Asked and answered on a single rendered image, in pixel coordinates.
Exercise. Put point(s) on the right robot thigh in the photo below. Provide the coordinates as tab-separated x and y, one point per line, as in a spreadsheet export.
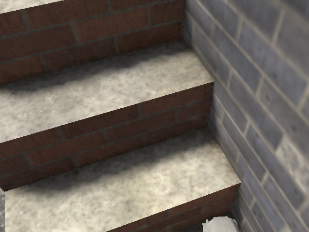
220	224

